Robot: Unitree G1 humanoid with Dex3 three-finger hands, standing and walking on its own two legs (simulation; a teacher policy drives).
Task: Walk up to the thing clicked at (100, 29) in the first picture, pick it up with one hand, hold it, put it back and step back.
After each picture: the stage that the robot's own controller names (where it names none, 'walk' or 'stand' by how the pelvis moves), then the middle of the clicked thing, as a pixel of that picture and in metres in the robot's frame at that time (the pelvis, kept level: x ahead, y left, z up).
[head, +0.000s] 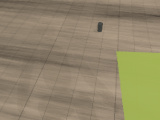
stand; (100, 27) +1.71 -0.27 -0.72
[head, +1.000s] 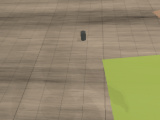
walk; (83, 35) +1.59 +0.08 -0.70
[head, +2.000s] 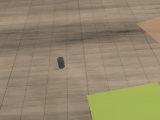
walk; (61, 62) +1.06 +0.27 -0.71
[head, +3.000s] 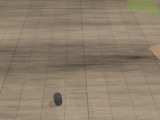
walk; (58, 99) +0.64 +0.21 -0.70
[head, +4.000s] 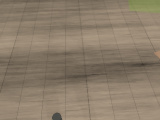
stand; (57, 119) +0.44 +0.20 -0.69
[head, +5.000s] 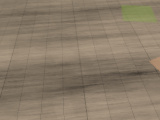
stand; out of the picture +0.41 +0.21 -0.72
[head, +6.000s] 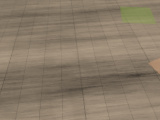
stand; out of the picture +0.40 +0.23 -0.73
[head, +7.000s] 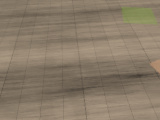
stand; out of the picture +0.40 +0.22 -0.73
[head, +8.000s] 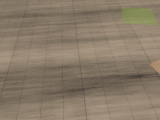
go down; out of the picture +0.40 +0.22 -0.73
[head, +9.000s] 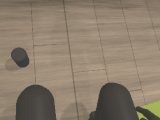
go down; (21, 58) +0.48 +0.25 -0.35
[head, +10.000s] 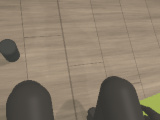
approach; (10, 51) +0.47 +0.28 -0.29
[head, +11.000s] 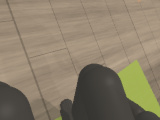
close in; out of the picture +0.44 +0.32 -0.22
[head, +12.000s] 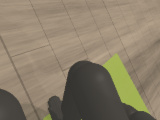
close; out of the picture +0.44 +0.32 -0.22
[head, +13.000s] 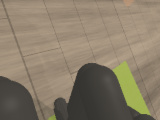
lift; out of the picture +0.41 +0.29 -0.22
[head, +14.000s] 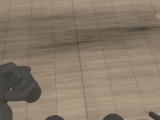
lift; (26, 86) +0.34 +0.19 -0.02
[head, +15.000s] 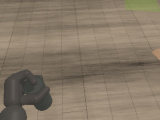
hold; (38, 94) +0.33 +0.16 +0.00
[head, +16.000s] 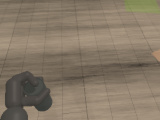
hold; (39, 95) +0.32 +0.16 -0.01
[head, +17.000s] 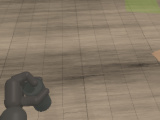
crouch; (38, 95) +0.32 +0.17 -0.01
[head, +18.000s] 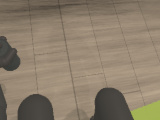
crouch; (5, 56) +0.44 +0.24 -0.10
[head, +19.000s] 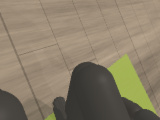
lower; out of the picture +0.42 +0.32 -0.23
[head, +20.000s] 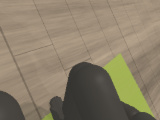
lower; out of the picture +0.42 +0.32 -0.23
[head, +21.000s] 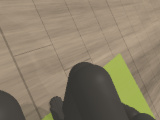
lower; out of the picture +0.42 +0.32 -0.23
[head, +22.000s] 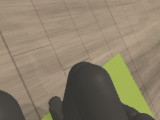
lower; out of the picture +0.42 +0.33 -0.23
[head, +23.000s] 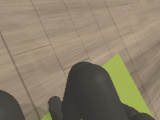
loosen; out of the picture +0.42 +0.33 -0.23
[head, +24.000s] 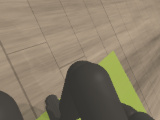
withdraw; out of the picture +0.41 +0.32 -0.23
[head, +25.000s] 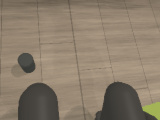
walk; (27, 63) +0.45 +0.25 -0.32
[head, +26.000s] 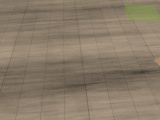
stand; out of the picture +0.39 +0.20 -0.66
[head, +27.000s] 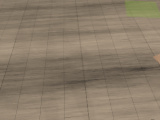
stand; out of the picture +0.40 +0.21 -0.67
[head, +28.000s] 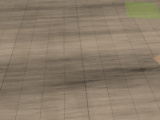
stand; out of the picture +0.40 +0.21 -0.67
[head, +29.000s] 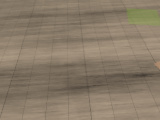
stand; out of the picture +0.41 +0.20 -0.72
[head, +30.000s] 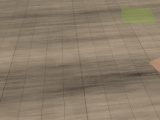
stand; out of the picture +0.38 +0.22 -0.73
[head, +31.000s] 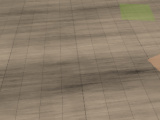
walk; out of the picture +0.38 +0.23 -0.72
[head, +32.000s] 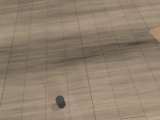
walk; (60, 102) +0.54 +0.22 -0.71
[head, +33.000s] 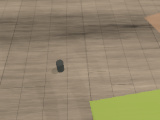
walk; (60, 66) +0.84 +0.18 -0.69
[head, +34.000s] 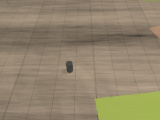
stand; (69, 66) +1.02 +0.16 -0.70
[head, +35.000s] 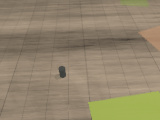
stand; (62, 72) +1.02 +0.19 -0.73
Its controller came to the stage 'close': yes
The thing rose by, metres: 0.70
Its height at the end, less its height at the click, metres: +0.00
